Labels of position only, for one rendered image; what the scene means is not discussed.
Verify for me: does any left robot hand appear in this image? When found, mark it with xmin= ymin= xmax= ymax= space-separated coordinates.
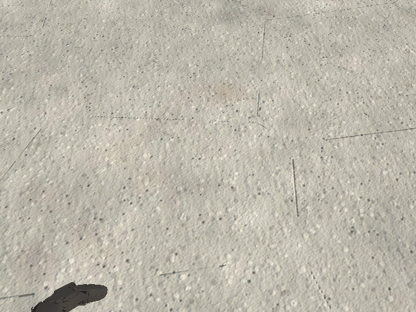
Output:
xmin=31 ymin=282 xmax=108 ymax=312

